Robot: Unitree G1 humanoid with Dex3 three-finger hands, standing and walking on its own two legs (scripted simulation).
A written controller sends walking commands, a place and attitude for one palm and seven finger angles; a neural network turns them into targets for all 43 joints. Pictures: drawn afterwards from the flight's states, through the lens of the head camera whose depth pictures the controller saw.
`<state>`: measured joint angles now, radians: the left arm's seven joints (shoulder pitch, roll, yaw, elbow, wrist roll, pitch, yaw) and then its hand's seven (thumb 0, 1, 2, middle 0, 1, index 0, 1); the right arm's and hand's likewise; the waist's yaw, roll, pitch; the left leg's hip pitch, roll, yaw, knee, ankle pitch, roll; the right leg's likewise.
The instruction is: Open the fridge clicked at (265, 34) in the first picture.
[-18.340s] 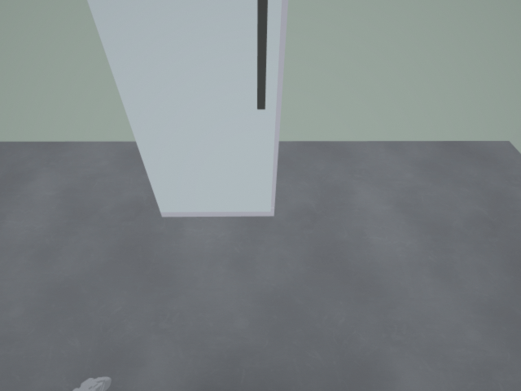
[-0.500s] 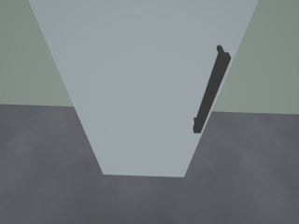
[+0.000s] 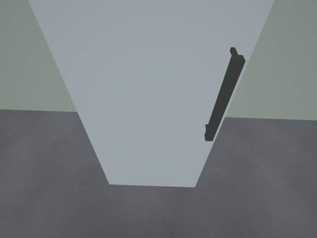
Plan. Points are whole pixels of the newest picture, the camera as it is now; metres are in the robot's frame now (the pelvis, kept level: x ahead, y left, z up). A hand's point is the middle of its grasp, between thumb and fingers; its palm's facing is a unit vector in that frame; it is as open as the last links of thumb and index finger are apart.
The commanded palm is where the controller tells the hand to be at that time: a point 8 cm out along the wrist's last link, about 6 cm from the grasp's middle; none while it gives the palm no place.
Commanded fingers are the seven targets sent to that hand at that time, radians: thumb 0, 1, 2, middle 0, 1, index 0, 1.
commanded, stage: raise the hand to about handle height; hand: right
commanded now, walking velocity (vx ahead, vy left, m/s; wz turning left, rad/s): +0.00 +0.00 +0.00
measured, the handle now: (218, 101) +0.49 -0.16 +0.07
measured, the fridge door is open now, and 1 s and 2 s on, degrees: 0 0 0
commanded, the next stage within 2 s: none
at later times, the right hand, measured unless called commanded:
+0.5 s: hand out of the picture +0.13 -0.21 -0.04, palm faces +0.13 +0.99 -0.01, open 8.9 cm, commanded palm +0.13 -0.26 -0.02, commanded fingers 0.00 -0.32 -0.65 0.24 0.68 0.24 0.68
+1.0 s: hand (280, 214) +0.18 -0.25 +0.03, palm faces +0.04 +1.00 -0.07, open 12.0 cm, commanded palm +0.16 -0.30 +0.05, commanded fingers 0.00 0.27 -0.40 0.28 1.05 0.28 1.05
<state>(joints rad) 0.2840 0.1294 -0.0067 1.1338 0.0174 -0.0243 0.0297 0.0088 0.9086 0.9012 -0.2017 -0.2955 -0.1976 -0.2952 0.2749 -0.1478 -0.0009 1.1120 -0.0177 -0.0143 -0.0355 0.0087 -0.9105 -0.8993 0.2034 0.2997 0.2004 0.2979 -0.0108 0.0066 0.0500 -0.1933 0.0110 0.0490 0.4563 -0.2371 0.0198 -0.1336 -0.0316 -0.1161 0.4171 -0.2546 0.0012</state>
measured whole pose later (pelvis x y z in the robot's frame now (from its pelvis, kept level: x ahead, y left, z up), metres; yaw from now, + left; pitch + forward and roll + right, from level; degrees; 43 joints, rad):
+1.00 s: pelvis -0.02 -0.02 -0.04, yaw -3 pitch +6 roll +2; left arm 0.31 0.27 -0.02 0.59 -0.05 -0.27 0.07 0.02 0.90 0.90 -0.21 -0.30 -0.20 -0.30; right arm 0.34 -0.31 -0.27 -0.01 0.32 -0.26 0.36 0.00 0.05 -0.50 0.27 0.91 0.27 0.91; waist 0.00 -0.02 -0.07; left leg -0.54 0.04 0.10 0.82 -0.38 0.00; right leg -0.55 -0.03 -0.04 0.88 -0.44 -0.03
